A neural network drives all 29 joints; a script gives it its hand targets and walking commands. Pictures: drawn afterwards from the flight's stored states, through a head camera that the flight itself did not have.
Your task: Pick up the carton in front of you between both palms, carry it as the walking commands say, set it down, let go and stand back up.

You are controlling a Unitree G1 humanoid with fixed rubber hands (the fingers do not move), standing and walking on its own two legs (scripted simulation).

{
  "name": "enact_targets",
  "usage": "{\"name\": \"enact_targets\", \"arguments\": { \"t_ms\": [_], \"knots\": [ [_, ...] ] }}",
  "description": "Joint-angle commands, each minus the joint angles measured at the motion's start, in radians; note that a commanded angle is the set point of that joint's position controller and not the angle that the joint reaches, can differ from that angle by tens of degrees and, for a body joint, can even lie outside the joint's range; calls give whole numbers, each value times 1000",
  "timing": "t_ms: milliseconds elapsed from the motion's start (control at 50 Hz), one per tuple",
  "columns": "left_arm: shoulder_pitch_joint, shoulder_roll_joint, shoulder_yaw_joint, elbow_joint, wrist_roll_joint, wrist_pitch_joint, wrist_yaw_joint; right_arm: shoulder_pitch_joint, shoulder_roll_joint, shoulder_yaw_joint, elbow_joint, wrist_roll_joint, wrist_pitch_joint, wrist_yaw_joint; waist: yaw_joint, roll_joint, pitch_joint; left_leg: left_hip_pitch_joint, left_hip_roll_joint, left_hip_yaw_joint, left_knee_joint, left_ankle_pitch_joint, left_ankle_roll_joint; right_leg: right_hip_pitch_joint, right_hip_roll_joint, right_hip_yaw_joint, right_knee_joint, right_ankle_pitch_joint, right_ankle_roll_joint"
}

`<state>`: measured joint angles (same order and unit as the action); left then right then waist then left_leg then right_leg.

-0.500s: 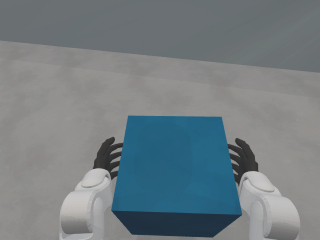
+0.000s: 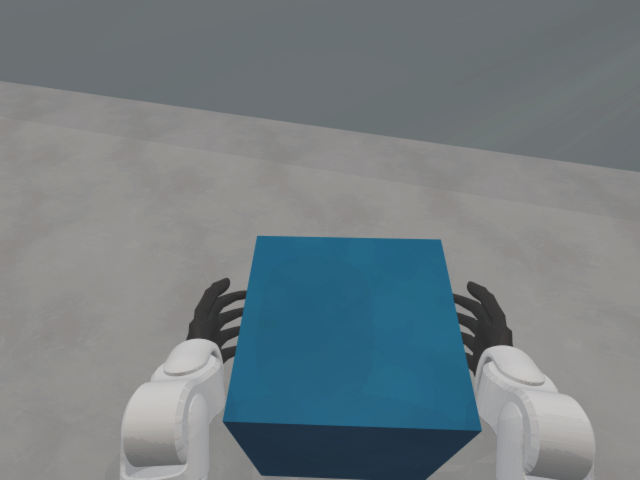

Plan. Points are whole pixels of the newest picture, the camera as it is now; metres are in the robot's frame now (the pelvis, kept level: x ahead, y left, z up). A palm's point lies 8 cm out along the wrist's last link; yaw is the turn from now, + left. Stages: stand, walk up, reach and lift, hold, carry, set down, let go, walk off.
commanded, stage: carry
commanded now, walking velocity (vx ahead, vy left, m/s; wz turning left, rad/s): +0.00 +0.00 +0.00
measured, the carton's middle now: (344, 365) +0.26 +0.00 +0.03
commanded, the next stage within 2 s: hold in 1.74 s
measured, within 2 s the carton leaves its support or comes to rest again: neither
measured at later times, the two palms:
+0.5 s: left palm (201, 385) +0.22 +0.15 +0.07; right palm (482, 390) +0.22 -0.15 +0.07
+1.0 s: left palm (207, 378) +0.24 +0.16 +0.04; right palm (467, 384) +0.24 -0.14 +0.04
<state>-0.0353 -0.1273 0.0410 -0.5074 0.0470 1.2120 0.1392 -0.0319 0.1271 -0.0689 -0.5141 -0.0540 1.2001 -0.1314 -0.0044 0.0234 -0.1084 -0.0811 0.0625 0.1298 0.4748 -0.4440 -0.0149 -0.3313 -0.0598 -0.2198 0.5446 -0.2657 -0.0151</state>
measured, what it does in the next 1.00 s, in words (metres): shifts its weight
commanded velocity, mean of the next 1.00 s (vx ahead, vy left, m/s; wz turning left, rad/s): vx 0.00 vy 0.00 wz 0.00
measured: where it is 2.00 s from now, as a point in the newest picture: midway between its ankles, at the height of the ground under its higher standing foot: outside the picture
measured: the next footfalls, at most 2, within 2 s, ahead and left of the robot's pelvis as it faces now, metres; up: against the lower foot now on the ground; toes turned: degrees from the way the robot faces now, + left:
none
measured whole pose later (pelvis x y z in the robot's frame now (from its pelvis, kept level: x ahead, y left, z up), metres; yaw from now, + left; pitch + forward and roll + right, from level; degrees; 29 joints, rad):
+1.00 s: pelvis -0.06 +0.01 +0.00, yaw +0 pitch +2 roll +0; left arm -0.25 -0.15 0.20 0.17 0.23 0.69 0.01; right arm -0.25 0.15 -0.21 0.16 -0.25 0.68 -0.02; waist 0.00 0.01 -0.04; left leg -0.17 0.03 0.14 0.53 -0.39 0.02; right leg -0.38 -0.09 -0.21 0.50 -0.15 -0.02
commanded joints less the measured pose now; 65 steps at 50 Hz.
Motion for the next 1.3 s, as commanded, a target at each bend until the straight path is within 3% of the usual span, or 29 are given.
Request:
{"name": "enact_targets", "arguments": {
  "t_ms": [0, 80, 180, 320, 480, 760, 860, 1020, 1280],
  "knots": [
    [-350, -777, -609, -59, -254, -9, -107, -348, 738, 631, -63, 277, 11, 126, 3, 15, -170, -40, 120, -48, -24, 729, 5, 187, -99, 92, 18, 481, -17],
    [-370, -771, -613, -53, -256, -7, -111, -354, 737, 628, -46, 269, 11, 128, 2, 9, -153, -73, 111, -50, -38, 618, 14, 191, -106, 101, 1, 465, -14],
    [-383, -733, -594, 31, -227, -22, -133, -363, 704, 607, 40, 232, -6, 144, 2, -3, -125, -100, 101, -63, -63, 480, 21, 177, -112, 116, -29, 407, -11],
    [-461, -735, -558, 162, -185, -120, -188, -449, 721, 581, 173, 191, -107, 191, 4, -13, -104, -137, 95, -80, -98, 335, 35, 171, -114, 129, -67, 310, -10],
    [-493, -748, -487, 316, -115, -239, -235, -488, 737, 515, 335, 124, -226, 237, 4, -18, -135, -141, 88, -80, -89, 305, 44, 182, -118, 127, -75, 313, -8],
    [-642, -819, -350, 663, -18, -538, -321, -635, 806, 379, 671, 13, -525, 321, 3, -22, -178, -138, 83, -86, -69, 300, 52, 182, -119, 127, -76, 311, -8],
    [-675, -865, -384, 673, -31, -583, -336, -670, 858, 416, 680, 28, -564, 339, 2, -26, -214, -128, 85, -85, -46, 342, 52, 195, -121, 125, -63, 348, -7],
    [-608, -879, -412, 613, -40, -508, -328, -599, 866, 437, 637, 45, -490, 334, 0, -18, -225, -120, 89, -79, -18, 425, 51, 188, -121, 116, -44, 402, -7],
    [-642, -887, -406, 623, -43, -508, -332, -633, 875, 427, 642, 46, -492, 336, 2, -15, -199, -134, 90, -87, -38, 390, 55, 175, -116, 114, -55, 346, -2]
  ]
}}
